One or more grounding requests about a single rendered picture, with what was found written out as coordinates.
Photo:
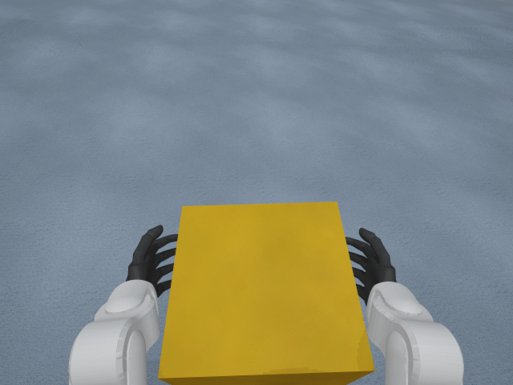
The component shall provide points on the carton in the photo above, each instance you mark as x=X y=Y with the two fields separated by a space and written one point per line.
x=263 y=294

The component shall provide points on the right robot forearm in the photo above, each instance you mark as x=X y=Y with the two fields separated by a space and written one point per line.
x=418 y=351

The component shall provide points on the robot right hand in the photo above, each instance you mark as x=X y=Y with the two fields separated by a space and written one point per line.
x=377 y=265

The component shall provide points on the robot left hand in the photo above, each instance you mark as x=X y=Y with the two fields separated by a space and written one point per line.
x=145 y=259

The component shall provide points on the left robot forearm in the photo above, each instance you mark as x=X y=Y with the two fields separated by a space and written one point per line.
x=112 y=349

